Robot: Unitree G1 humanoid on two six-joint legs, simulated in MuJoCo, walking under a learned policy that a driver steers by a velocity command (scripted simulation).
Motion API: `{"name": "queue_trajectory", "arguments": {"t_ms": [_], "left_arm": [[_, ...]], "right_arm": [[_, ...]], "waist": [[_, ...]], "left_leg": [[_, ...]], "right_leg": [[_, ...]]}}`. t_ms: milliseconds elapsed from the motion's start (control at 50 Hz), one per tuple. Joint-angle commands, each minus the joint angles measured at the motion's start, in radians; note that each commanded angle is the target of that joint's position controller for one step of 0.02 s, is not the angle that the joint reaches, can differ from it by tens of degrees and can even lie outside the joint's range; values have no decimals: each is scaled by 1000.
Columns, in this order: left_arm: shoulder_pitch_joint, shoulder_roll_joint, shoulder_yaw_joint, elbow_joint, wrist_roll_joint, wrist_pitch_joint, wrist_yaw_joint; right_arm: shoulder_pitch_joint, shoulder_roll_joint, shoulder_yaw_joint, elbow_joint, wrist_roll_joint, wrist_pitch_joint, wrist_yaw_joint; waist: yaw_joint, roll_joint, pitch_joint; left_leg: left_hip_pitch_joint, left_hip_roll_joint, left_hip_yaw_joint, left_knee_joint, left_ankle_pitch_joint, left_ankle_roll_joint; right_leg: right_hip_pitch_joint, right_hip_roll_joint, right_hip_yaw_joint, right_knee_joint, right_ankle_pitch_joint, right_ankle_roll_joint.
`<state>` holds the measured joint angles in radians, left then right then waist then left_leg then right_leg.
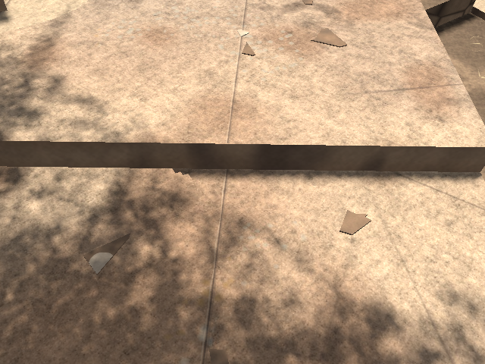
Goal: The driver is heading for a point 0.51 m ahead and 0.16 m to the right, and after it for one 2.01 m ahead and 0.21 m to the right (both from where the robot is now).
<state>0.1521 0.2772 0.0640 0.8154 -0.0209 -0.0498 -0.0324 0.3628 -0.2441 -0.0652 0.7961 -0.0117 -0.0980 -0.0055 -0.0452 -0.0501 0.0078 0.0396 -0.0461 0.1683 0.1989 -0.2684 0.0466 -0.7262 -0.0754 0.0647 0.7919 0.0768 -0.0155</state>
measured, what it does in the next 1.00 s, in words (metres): walks ahead, turning right: right foot, then left foot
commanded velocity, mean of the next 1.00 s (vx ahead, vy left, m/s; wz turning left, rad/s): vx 0.50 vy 0.00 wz -0.36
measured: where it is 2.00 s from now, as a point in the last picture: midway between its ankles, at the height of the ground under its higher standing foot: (281, 194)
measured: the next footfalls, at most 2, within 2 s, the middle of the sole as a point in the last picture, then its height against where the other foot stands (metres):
right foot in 0.18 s outside the picture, level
left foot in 0.64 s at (232, 329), level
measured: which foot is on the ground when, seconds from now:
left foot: down 0.00-0.18, up 0.20-0.62, down 0.64-1.00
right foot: up 0.00-0.16, down 0.18-0.64, up 0.66-1.00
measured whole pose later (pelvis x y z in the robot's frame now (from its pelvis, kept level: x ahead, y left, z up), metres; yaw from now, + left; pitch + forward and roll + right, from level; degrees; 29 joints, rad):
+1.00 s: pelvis +0.56 -0.09 +0.00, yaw -21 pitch +2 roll +1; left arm 0.05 0.26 0.03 0.65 0.00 -0.09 -0.02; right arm 0.42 -0.27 -0.06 0.80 0.02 -0.07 0.00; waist -0.11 -0.03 0.03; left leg -0.13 -0.05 -0.08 0.33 -0.24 0.03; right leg -0.55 -0.04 0.08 0.62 -0.11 0.03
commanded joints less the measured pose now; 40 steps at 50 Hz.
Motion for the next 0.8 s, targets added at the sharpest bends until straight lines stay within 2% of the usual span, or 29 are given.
{"name": "queue_trajectory", "arguments": {"t_ms": [20,60,80,120,140,160,180,200,220,240,260,280,300,320,360,420,480,540,600,620,640,660,680,700,720,740,760,780,800], "left_arm": [[-137,16,-9,-109,2,-15,-21],[-178,18,-11,-142,0,-18,-35],[-184,25,-9,-157,-1,-18,-43],[-150,57,6,-173,-5,-14,-49],[-82,84,21,-167,-7,-11,-48],[43,132,44,-145,-10,-8,-41],[208,193,75,-113,-5,-2,-24],[270,292,95,-102,-2,3,-3],[278,277,83,-123,1,-10,-5],[262,210,68,-121,7,-15,-3],[195,173,57,-127,0,-20,-3],[121,143,47,-143,-4,-22,-3],[74,114,37,-161,3,-22,1],[54,109,34,-174,11,-21,5],[54,127,39,-172,8,-25,14],[89,161,48,-158,3,-21,33],[141,163,49,-143,-5,-6,42],[187,165,49,-129,-11,4,45],[174,162,50,-134,-6,9,49],[155,148,47,-141,-4,11,48],[149,106,32,-153,3,7,44],[171,42,9,-173,24,3,41],[323,14,-3,-188,-15,-8,41],[313,114,12,-145,-25,-8,46],[195,152,21,-160,-13,-7,43],[123,139,17,-178,4,-10,43],[77,124,17,-196,21,-19,40],[76,106,15,-202,21,-25,34],[80,90,11,-201,21,-28,32]], "right_arm": [[-6,-156,-40,-39,9,-8,-15],[11,-166,-44,-24,16,8,-18],[6,-175,-46,-23,17,17,-22],[-6,-208,-53,-28,20,35,-32],[-15,-223,-56,-32,20,45,-38],[-30,-237,-57,-36,21,52,-41],[-53,-239,-53,-48,25,47,-44],[37,-96,-11,-89,-12,23,-27],[26,-92,8,-113,12,-23,-8],[-107,-161,-11,-141,51,-50,6],[-146,-162,-6,-159,54,-62,7],[-154,-156,-9,-149,30,-61,-1],[-141,-167,-19,-146,10,-51,-6],[-121,-166,-22,-148,4,-37,-5],[-110,-141,-17,-152,-5,-15,-7],[-217,-104,-1,-188,-10,-5,-11],[-334,-84,10,-210,1,-12,0],[-391,-118,0,-230,20,-24,15],[-345,-160,-21,-225,24,-39,24],[-273,-171,-31,-207,23,-44,21],[-168,-202,-47,-192,9,-49,15],[-15,-259,-60,-183,-3,-46,4],[46,-320,-74,-129,-15,-35,20],[22,-213,-52,-144,7,-33,26],[-15,-160,-37,-143,13,-26,23],[-57,-151,-28,-146,6,-17,25],[-81,-141,-22,-139,5,-11,26],[-89,-131,-16,-137,1,-11,26],[-88,-123,-13,-131,6,-12,27]], "waist": [[-20,87,102],[-27,89,107],[-17,98,98],[20,143,34],[62,167,-16],[132,168,-87],[225,122,-166],[145,-143,-267],[141,-128,-432],[186,-34,-319],[145,29,-189],[91,95,-107],[55,83,-69],[29,54,-57],[14,34,-42],[44,12,-11],[103,-25,-19],[124,-45,-25],[83,-80,-28],[40,-85,-47],[-13,-62,-126],[-60,82,-273],[21,452,-340],[-7,291,-243],[-31,187,-119],[-15,108,-61],[2,95,-10],[24,122,-5],[32,146,-12]], "left_leg": [[-31,295,-29,-79,436,89],[50,317,-7,-32,530,84],[77,321,8,9,641,78],[116,323,30,141,996,60],[120,321,36,253,1145,52],[72,304,41,427,1177,38],[-109,262,49,684,992,1],[-551,103,10,1069,38,-62],[-761,-27,-233,1272,-346,-67],[-857,40,-302,1270,-257,-42],[-853,86,-288,1173,-163,-26],[-798,124,-273,1080,-116,-33],[-729,148,-270,1020,-82,-45],[-677,159,-267,990,-62,-58],[-646,164,-239,908,-33,-91],[-630,136,-206,697,134,-124],[-550,76,-195,454,322,-128],[-527,49,-225,347,321,-117],[-469,49,-249,293,213,-70],[-375,45,-232,254,211,-45],[-193,98,-266,251,201,-3],[71,284,-455,256,141,57],[292,462,-963,126,-129,217],[233,439,-990,76,-334,201],[121,388,-824,74,-281,168],[12,340,-710,69,-146,158],[-69,303,-638,53,-21,170],[-120,273,-586,37,74,169],[-138,251,-555,26,143,175]], "right_leg": [[-15,0,-47,-114,41,-20],[-36,12,-82,-153,-26,-40],[-17,28,-107,-168,-73,-55],[91,89,-173,-163,-182,-94],[185,126,-196,-154,-237,-118],[361,159,-196,-187,-237,-150],[653,140,-110,-262,-174,-196],[1050,-125,345,-244,-166,-342],[1204,-266,802,-425,-317,-478],[1134,-231,670,-478,-311,-402],[972,-190,526,-488,-252,-358],[808,-143,424,-498,-161,-322],[692,-108,355,-523,-81,-309],[616,-86,327,-547,-45,-306],[520,-65,267,-567,44,-308],[432,-7,183,-564,58,-269],[423,32,168,-525,-54,-218],[500,-10,262,-469,-147,-204],[577,-52,363,-380,-170,-176],[569,-32,362,-326,-142,-157],[524,20,319,-179,-120,-123],[390,98,212,118,-333,-80],[54,193,120,401,-685,-29],[-40,124,157,506,-623,-15],[-60,99,127,523,-532,-11],[-34,68,85,499,-475,-10],[-25,35,63,436,-432,-10],[23,11,50,383,-405,-9],[51,7,35,332,-401,-3]]}}
Keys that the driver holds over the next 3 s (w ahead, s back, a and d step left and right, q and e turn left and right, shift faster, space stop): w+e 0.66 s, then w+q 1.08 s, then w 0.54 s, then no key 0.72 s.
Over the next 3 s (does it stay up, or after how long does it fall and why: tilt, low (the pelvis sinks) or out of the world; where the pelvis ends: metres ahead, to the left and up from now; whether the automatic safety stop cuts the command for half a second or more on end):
stays up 1.45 -0.16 0.12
